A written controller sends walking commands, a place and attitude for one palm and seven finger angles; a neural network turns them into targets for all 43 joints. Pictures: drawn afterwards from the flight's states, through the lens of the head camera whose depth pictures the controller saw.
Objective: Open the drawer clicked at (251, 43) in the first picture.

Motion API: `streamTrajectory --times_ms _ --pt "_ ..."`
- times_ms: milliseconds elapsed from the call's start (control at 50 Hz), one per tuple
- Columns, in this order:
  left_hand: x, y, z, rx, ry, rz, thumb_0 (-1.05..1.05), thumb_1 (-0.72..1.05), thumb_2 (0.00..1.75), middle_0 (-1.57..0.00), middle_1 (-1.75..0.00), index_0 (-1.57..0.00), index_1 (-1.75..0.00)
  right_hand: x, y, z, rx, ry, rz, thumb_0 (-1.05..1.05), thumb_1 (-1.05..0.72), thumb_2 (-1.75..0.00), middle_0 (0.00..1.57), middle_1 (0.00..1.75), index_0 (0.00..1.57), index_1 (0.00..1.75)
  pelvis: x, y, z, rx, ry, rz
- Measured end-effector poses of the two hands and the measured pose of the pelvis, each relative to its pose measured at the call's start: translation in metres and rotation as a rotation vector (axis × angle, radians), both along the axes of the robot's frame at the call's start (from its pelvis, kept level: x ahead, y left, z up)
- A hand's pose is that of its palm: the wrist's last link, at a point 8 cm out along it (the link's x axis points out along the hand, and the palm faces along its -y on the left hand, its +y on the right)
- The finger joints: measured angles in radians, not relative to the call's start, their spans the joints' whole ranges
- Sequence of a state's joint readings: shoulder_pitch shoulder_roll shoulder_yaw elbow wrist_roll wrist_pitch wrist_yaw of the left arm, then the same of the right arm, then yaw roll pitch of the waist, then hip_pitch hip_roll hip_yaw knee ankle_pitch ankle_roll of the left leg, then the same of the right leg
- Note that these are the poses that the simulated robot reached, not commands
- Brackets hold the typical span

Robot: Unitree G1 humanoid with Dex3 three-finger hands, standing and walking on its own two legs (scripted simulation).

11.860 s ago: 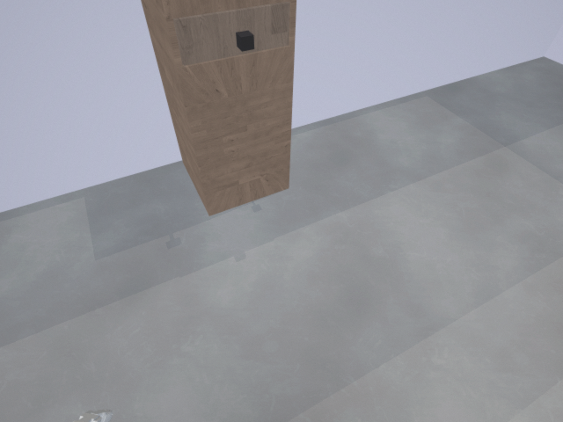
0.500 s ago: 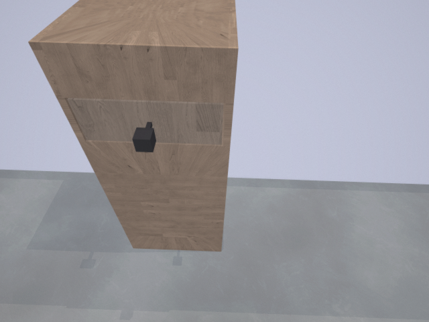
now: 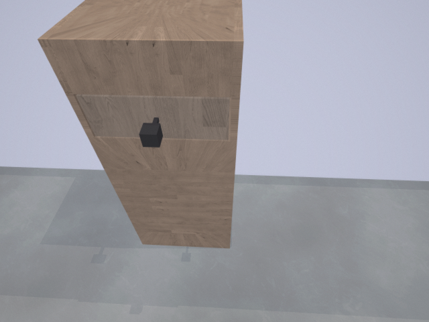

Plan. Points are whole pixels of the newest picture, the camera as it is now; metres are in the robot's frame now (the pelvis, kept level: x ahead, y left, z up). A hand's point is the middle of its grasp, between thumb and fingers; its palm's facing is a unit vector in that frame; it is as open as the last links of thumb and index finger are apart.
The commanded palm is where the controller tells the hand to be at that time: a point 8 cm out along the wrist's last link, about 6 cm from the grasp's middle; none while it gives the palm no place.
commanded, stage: look again from close up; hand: left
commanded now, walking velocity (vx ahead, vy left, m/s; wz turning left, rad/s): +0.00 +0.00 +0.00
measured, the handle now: (153, 129) +0.55 +0.19 +0.04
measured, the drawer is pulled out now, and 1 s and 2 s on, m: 0.00 0.00 0.00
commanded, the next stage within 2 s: raise the hand with hooked fingers in 0.18 s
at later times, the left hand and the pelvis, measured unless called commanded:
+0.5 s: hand (120, 290) +0.19 +0.19 -0.04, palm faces -0.07 -0.57 -0.82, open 7.6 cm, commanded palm +0.13 +0.21 -0.03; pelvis +0.01 -0.01 -0.01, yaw -1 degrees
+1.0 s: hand (119, 250) +0.24 +0.19 +0.01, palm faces +0.07 -0.10 -0.99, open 10.3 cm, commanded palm +0.20 +0.20 +0.07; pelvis +0.02 -0.04 -0.03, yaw +0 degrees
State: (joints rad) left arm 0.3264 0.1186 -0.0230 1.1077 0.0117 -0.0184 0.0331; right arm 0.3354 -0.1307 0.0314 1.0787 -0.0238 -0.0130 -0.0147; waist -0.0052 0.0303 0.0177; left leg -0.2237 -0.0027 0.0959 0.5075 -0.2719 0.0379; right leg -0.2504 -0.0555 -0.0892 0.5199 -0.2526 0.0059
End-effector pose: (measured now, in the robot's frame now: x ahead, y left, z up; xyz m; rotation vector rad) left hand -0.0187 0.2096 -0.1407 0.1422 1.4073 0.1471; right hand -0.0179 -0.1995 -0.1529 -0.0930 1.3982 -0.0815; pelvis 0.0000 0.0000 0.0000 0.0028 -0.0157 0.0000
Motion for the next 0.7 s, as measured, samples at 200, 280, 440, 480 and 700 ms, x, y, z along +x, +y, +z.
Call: streamTrajectory --times_ms 200,280,440,480,700 --pt "0.015 -0.002 0.001 -0.001 -0.014 -0.003 0.01 0.92 0.9 -0.2 -0.3 -0.2 -0.3 0.013 -0.013 0.005 -0.03 -0.007 0.001 0.01 -0.92 -0.89 0.2 0.3 0.19 0.3 0.007 -0.004 0.003 0.005 -0.002 -0.005" --pt "0.016 -0.005 0.001 -0.007 -0.006 -0.003 0.01 0.92 0.9 -0.2 -0.3 -0.2 -0.3 0.017 -0.017 0.007 -0.038 -0.002 0.001 0.01 -0.92 -0.89 0.2 0.3 0.19 0.3 0.01 -0.006 0.004 0.004 -0.001 -0.007" --pt "0.138 0.021 0.099 0.422 -0.57 -0.374 0.05 0.92 0.88 -0.21 -0.33 -0.21 -0.33 0.088 -0.054 0.026 -0.145 -0.445 -0.015 0.02 -0.93 -0.89 0.2 0.3 0.2 0.3 0.01 -0.008 -0.005 0.017 0.032 -0.008" --pt "0.177 0.014 0.132 0.596 -0.733 -0.537 0.05 0.88 0.87 -0.21 -0.35 -0.21 -0.35 0.121 -0.063 0.033 -0.154 -0.565 0.021 0.02 -0.93 -0.89 0.2 0.3 0.2 0.3 0.007 -0.009 -0.01 0.019 0.06 -0.009" --pt "0.179 -0.038 0.15 0.942 -0.918 -0.998 0.01 0.61 0.77 -0.22 -0.49 -0.23 -0.49 0.262 -0.071 0.084 -0.112 -0.779 0.228 0.01 -0.91 -0.89 0.19 0.3 0.19 0.3 0.009 -0.033 -0.026 0.052 0.163 -0.071"
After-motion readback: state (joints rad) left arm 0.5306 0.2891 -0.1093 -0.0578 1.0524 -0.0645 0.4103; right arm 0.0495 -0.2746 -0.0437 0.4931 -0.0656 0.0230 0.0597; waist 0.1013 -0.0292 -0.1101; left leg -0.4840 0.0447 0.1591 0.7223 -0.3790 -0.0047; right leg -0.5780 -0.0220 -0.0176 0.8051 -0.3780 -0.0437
